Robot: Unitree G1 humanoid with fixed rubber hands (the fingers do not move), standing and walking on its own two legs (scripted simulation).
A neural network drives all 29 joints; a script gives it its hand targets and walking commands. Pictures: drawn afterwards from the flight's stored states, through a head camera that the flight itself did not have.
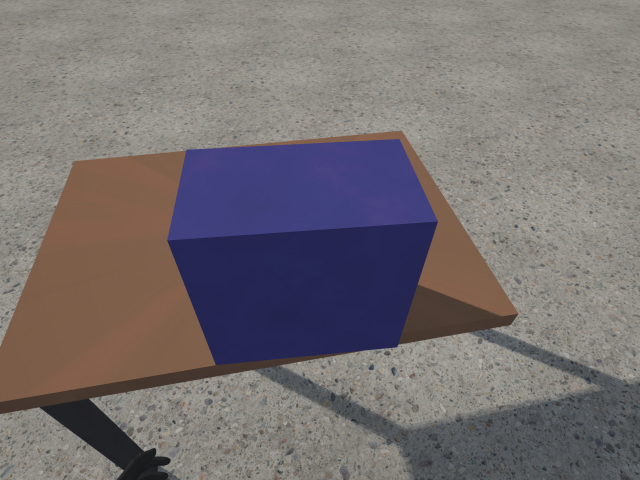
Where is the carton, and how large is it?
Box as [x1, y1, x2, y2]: [167, 139, 437, 364]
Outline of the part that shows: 399,139 186,150 167,240 216,364 397,346 437,222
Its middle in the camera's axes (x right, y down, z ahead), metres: -0.03 +0.02 +0.58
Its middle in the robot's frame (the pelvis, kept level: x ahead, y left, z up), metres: +0.43 +0.05 +0.03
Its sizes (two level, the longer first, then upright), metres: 0.294 0.170 0.285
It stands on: a table, 0.65 m high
